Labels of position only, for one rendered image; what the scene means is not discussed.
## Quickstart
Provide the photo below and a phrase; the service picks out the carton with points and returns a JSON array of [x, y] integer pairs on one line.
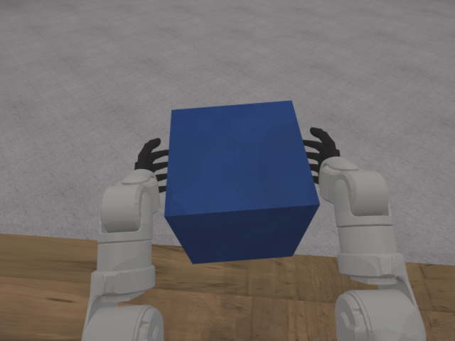
[[239, 184]]

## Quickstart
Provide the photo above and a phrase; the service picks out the right robot hand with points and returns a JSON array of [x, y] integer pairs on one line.
[[326, 149]]

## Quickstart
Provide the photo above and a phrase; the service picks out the robot right upper arm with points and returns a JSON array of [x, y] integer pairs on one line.
[[377, 315]]

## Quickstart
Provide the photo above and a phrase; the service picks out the robot left upper arm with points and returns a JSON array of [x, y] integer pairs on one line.
[[126, 323]]

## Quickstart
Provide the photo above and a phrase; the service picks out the robot left forearm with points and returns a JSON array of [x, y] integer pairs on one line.
[[124, 269]]

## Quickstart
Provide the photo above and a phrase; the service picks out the left robot hand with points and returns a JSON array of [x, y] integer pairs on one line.
[[146, 159]]

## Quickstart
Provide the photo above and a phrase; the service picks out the robot right forearm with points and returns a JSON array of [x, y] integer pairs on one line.
[[366, 236]]

